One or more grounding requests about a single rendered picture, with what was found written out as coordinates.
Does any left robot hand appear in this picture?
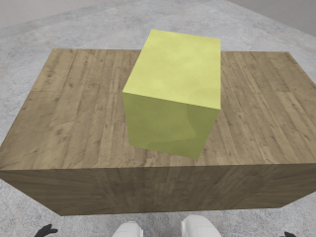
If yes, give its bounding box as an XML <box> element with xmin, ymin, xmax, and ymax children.
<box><xmin>35</xmin><ymin>223</ymin><xmax>58</xmax><ymax>237</ymax></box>

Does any robot right thigh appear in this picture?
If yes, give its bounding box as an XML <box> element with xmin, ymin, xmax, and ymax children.
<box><xmin>181</xmin><ymin>215</ymin><xmax>222</xmax><ymax>237</ymax></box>

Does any pedestal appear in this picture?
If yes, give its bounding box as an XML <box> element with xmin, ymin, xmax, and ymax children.
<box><xmin>0</xmin><ymin>48</ymin><xmax>316</xmax><ymax>216</ymax></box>

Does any robot thigh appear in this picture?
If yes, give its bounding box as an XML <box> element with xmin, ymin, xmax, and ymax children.
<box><xmin>181</xmin><ymin>215</ymin><xmax>222</xmax><ymax>237</ymax></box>
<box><xmin>112</xmin><ymin>222</ymin><xmax>143</xmax><ymax>237</ymax></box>

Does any carton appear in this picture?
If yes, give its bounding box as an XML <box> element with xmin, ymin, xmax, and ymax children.
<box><xmin>122</xmin><ymin>29</ymin><xmax>221</xmax><ymax>159</ymax></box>

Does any robot left thigh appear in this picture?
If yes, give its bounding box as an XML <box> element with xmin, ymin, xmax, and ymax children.
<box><xmin>112</xmin><ymin>222</ymin><xmax>143</xmax><ymax>237</ymax></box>

